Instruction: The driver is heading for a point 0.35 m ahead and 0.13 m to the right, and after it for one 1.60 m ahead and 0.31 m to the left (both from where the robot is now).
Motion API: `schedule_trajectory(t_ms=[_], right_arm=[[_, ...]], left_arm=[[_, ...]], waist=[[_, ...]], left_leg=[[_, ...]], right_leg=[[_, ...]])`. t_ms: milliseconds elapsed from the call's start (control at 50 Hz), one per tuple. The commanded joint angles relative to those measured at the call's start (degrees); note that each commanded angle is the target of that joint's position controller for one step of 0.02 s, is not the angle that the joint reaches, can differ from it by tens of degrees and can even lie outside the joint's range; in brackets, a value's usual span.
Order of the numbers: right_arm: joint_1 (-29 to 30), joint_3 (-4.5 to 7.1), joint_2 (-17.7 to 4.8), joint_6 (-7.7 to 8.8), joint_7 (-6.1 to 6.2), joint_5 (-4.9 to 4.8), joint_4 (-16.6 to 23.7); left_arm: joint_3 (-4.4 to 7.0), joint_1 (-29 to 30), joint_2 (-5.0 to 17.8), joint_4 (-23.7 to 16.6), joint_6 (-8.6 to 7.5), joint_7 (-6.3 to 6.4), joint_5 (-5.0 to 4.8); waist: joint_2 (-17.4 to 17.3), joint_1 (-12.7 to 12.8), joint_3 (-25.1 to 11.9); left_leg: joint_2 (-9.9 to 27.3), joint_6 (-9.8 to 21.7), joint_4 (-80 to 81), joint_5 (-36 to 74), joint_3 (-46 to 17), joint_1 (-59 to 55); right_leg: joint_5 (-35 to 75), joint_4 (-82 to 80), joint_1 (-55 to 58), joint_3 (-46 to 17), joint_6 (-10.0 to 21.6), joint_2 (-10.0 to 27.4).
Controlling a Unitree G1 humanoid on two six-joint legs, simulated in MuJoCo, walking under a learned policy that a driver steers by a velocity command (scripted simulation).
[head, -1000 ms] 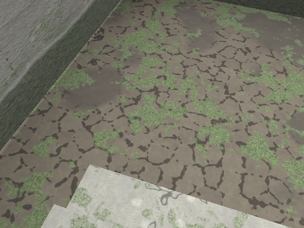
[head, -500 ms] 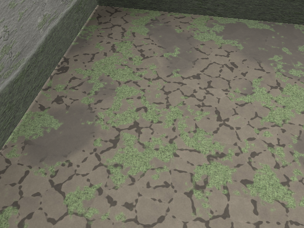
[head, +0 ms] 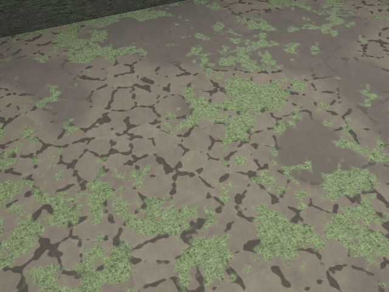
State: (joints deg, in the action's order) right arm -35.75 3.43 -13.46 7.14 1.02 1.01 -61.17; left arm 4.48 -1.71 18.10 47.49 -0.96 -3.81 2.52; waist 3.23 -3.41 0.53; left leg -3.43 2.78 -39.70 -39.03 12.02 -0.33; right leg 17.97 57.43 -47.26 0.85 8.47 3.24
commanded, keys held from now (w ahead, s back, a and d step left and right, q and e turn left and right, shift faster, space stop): w+e+shift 0.16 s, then e+shift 0.02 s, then q+shift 0.82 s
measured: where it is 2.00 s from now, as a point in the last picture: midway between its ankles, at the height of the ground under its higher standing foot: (193, 278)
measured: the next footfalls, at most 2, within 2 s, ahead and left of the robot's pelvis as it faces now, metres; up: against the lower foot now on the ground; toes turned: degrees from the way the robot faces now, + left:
right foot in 0.18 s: +0.29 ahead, -0.01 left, -0.18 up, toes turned -20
left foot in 0.48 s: +0.67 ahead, +0.07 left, -0.18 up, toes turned -12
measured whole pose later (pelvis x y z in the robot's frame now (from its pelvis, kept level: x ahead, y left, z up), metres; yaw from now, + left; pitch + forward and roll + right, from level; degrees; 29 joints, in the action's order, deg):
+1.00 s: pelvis +0.61 -0.04 -0.12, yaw +15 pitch +3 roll +0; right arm -7.9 6.1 -19.2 -2.9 1.8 -1.4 -33.2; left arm 4.0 -4.9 15.1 44.7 -0.9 2.0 1.4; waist -3.0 -0.9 2.0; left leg -9.1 -1.5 -55.3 -25.9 -11.3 31.0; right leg -8.7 27.2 -21.4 -4.5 0.0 -2.1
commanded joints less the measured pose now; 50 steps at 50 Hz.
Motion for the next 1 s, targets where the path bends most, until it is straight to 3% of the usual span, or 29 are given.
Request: schedule_trajectory(t_ms=[20, 40, 100, 140, 160, 180, 200, 220, 240, 280, 300, 320, 340, 420, 480, 500, 520, 540, 560, 580, 600, 660, 740, 880, 900, 920, 940, 960, 1000], right_arm=[[5.1, -1.62, 0.3, 1.56, 0.43, 0.60, 3.8], [5.7, -1.71, -0.6, 0.64, 0.96, 1.25, 3.2], [-1.9, -1.43, -4.9, -2.07, 1.92, 1.39, 0.1], [-2.2, -1.21, -6.7, -3.76, 2.93, 2.74, -1.3], [6.7, 0.06, -8.9, -3.53, 3.03, 2.59, 0.5], [18.0, 0.62, -8.4, -3.41, 2.26, 2.24, 4.9], [10.8, -0.27, -6.5, -2.22, 2.24, 0.28, 10.8], [8.7, -1.30, -6.5, -1.71, 1.79, -0.80, 11.0], [8.7, -1.29, -6.6, -1.65, 1.34, 0.51, 10.6], [4.9, -1.46, -2.9, -4.34, 0.62, 2.63, 9.8], [5.8, -0.21, -1.8, -4.06, 1.06, -4.45, 11.1], [8.1, -0.03, -4.5, -3.75, 1.05, -4.50, 10.6], [11.2, -0.44, -2.9, -2.80, 0.76, -3.76, 11.7], [20.4, -0.74, -0.9, -0.62, -1.34, -2.09, 13.2], [6.8, 2.16, -6.3, -0.95, -2.51, -1.01, 11.8], [2.3, 2.43, -8.2, -1.62, -2.55, -0.96, 10.8], [7.4, 1.97, -12.4, -0.93, -2.81, 3.29, 14.3], [12.8, 2.75, -12.2, -1.59, -2.86, 2.91, 17.6], [17.9, 2.74, -11.2, -2.42, -2.43, 1.27, 20.1], [21.9, 2.55, -10.0, -3.34, -2.15, -1.09, 20.9], [24.4, 2.13, -8.6, -3.89, -1.66, -2.17, 22.1], [26.3, 2.70, -8.9, -5.22, -0.41, -1.42, 24.8], [24.9, 4.28, -11.7, -7.60, 1.45, -2.28, 26.7], [29.0, 4.60, -10.9, -10.01, 2.27, -2.26, 30.9], [30.2, 4.26, -9.9, -10.07, 2.10, -2.74, 31.7], [27.1, 3.21, -6.4, -10.27, 1.83, -2.64, 31.7], [25.1, 2.91, -5.8, -9.90, 1.53, -2.74, 33.4], [23.1, 4.12, -11.8, -8.90, 0.53, -1.96, 33.6], [22.6, 5.14, -14.3, -9.50, 0.29, -2.40, 30.3]], left_arm=[[-2.38, 6.7, -4.1, -2.5, -2.42, -2.10, -1.99], [-2.29, 5.8, -3.1, -1.1, -1.92, -2.03, -2.79], [-2.39, 5.5, -0.9, -1.2, -1.01, 0.43, 0.80], [-0.95, -13.4, 2.4, 4.6, 0.00, 1.88, 1.21], [1.21, -25.8, 5.8, 8.0, 0.42, 2.35, 0.12], [2.39, -32.0, 9.7, 11.0, 0.01, 3.25, -1.84], [1.99, -32.4, 13.1, 11.6, -1.13, 3.85, -0.78], [1.35, -32.6, 10.3, 10.1, -1.23, 3.83, -0.39], [0.44, -28.1, 7.4, 9.0, -1.83, 4.37, -1.08], [-0.16, -10.2, 7.0, 4.4, -3.06, 6.27, -0.85], [-1.33, 3.0, 2.6, -0.6, -3.61, 4.54, -4.13], [-1.86, 4.0, 1.7, -0.7, -4.51, 3.74, -4.12], [-1.60, 4.0, 3.0, -0.1, -5.19, 3.94, -4.11], [-1.14, -7.9, 3.4, 5.7, -5.61, 6.56, -3.57], [-0.91, -3.1, 5.7, 3.2, -3.41, 6.79, -3.96], [-1.09, -0.8, 3.2, 1.7, -3.00, 5.85, -2.58], [-2.78, -10.5, -3.5, -0.3, -3.31, 4.69, -2.94], [-2.71, -9.5, -0.1, -0.2, -3.51, 3.93, -3.12], [-2.16, -4.9, 1.4, -2.4, -2.86, 3.95, -4.06], [-1.89, -2.5, 0.5, -2.9, -1.99, 4.66, -3.09], [-1.57, -2.0, 0.5, -2.9, -1.18, 5.27, -2.60], [-1.67, -1.4, -0.9, -2.8, -0.17, 6.03, -2.65], [-1.40, 0.6, 0.3, -4.4, 0.05, 6.73, -3.43], [0.05, 0.6, 2.6, -5.9, -1.60, 5.37, -3.24], [0.69, -3.0, 3.5, -4.9, -1.97, 5.15, -3.17], [1.47, -4.4, 6.1, -4.9, -1.78, 5.29, -2.23], [1.93, -2.9, 9.3, -5.9, -0.97, 5.62, -0.01], [1.92, -1.8, 7.3, -7.5, -1.19, 5.69, 0.58], [0.76, 1.9, 1.8, -9.7, -0.56, 6.46, -1.39]], waist=[[-5.1, 2.0, 8.7], [-6.4, 2.3, 9.5], [-2.7, 2.2, 8.7], [-4.1, 10.6, 1.8], [1.8, 20.0, -1.4], [5.6, 23.1, 3.6], [6.3, 12.5, -2.7], [-4.2, 13.0, -10.4], [-11.6, 9.1, -7.6], [-9.5, -2.7, -2.0], [-10.8, -6.0, -0.1], [-16.3, -5.1, 2.8], [-15.4, -4.1, 3.9], [-3.4, 2.9, -0.1], [0.6, -6.6, -9.1], [-11.4, -8.6, -9.6], [-25.9, -0.2, -20.7], [-16.0, -2.9, -25.9], [-9.1, -1.2, -18.8], [-1.0, 1.6, -10.6], [-0.5, 3.4, -6.4], [-5.4, 5.0, -4.6], [-9.0, 3.6, -12.1], [-14.3, 4.2, -8.9], [-13.3, 5.5, -9.1], [-5.4, 3.9, -11.7], [10.3, 0.9, -11.1], [13.0, 0.0, -12.1], [3.7, 0.9, -8.5]], left_leg=[[10.3, -4.1, 12.3, 28.8, -3.7, 21.6], [10.8, -4.2, 11.0, 31.8, -2.3, 19.2], [11.7, -4.3, -4.9, 61.7, 1.4, 6.1], [14.4, -4.4, -32.9, 73.6, -1.3, 12.4], [9.2, -5.9, -61.2, 48.5, -0.1, 23.6], [1.5, -5.2, -77.1, 1.3, 1.4, 38.6], [6.5, -4.4, -72.9, -4.9, -8.4, 58.1], [8.0, -3.6, -68.0, -2.5, -12.1, 64.5], [9.2, -0.6, -57.6, 7.7, -13.7, 64.1], [11.0, -3.6, -40.3, 13.6, -16.5, 48.6], [15.6, -7.7, -40.3, 13.8, -20.9, 45.0], [15.8, -8.3, -33.8, 14.7, -19.9, 38.3], [15.4, -8.1, -22.2, 18.8, -17.7, 33.0], [3.7, -4.6, -2.8, 47.7, -5.5, 18.9], [-1.8, 1.5, 6.1, 50.2, -4.8, 3.0], [5.6, 6.7, 8.2, 77.9, -16.4, -3.8], [22.9, 23.4, 9.1, 96.0, -50.0, -18.6], [23.7, 23.2, 13.2, 84.5, -53.5, -17.7], [21.2, 19.8, 14.4, 66.6, -48.7, -9.4], [17.4, 16.1, 17.3, 53.8, -44.6, 1.2], [15.0, 14.3, 19.4, 48.0, -41.1, 9.8], [7.6, 10.5, 20.6, 52.0, -33.0, 20.7], [8.6, 8.8, 18.7, 47.5, -37.2, 15.5], [4.5, 4.5, 15.1, 34.3, -43.1, 16.5], [2.3, 2.7, 11.9, 31.5, -41.9, 19.3], [-2.3, 0.4, 1.5, 13.7, -36.7, 26.1], [-8.9, -2.1, -11.9, 2.6, -25.7, 36.4], [-2.9, -4.7, -24.1, 4.3, -23.9, 40.3], [0.8, -6.4, -30.7, 12.3, -21.4, 40.5]], right_leg=[[22.7, -13.9, 19.9, 6.6, 1.4, -1.9], [20.0, -15.1, 21.7, 8.1, 1.4, -2.6], [7.4, -22.7, 26.6, 14.9, 2.8, -7.9], [-0.8, -25.0, 47.0, 11.8, 4.4, -6.7], [2.5, -32.9, 61.5, 3.9, 9.6, -2.3], [6.4, -39.0, 66.8, 1.3, 12.3, -0.5], [42.7, -17.2, 86.5, -10.8, 12.8, 11.8], [40.5, -19.4, 92.4, -21.3, 17.4, 18.8], [24.5, -26.6, 83.3, -20.6, 13.6, 17.1], [11.0, -35.7, 52.7, -22.1, 14.6, 20.2], [8.1, -37.8, 37.5, -23.6, 13.5, 22.5], [12.2, -38.5, 27.3, -18.6, 11.0, 19.7], [12.9, -39.4, 22.0, -11.3, 8.0, 14.6], [15.8, -32.2, 27.2, 4.0, 0.2, 0.7], [23.9, -6.5, 33.3, 6.1, -5.7, 0.5], [-20.4, 18.7, 25.9, 8.0, -9.4, -6.9], [-58.6, 37.8, 9.2, -3.3, -13.2, -15.3], [-53.8, 39.1, 7.8, -10.3, -11.4, -12.0], [-50.3, 33.6, 5.6, -10.1, -9.9, -9.6], [-47.8, 26.9, 6.1, -8.0, -9.2, -7.6], [-45.8, 20.3, 8.3, -7.6, -8.7, -6.1], [-41.9, -1.7, 18.4, -5.0, -10.1, -7.1], [-33.7, -11.7, 19.8, -8.1, -12.4, -7.8], [-28.3, -29.6, 27.4, -9.7, -10.8, -7.2], [-22.3, -36.4, 33.9, -9.5, -9.8, -4.8], [-18.9, -38.3, 43.4, -17.3, -5.4, 5.6], [-10.8, -40.4, 45.8, -31.3, 3.1, 16.5], [-9.0, -41.0, 44.5, -36.2, 8.2, 22.5], [-13.3, -37.5, 42.4, -20.9, 3.7, 13.8]])
Keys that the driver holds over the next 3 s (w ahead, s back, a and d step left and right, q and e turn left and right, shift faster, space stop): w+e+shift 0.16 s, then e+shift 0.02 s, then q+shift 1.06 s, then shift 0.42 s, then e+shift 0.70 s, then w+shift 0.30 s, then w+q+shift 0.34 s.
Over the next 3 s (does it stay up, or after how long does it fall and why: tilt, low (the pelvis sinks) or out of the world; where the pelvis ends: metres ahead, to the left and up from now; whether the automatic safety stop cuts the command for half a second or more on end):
stays up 0.90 -0.05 -0.16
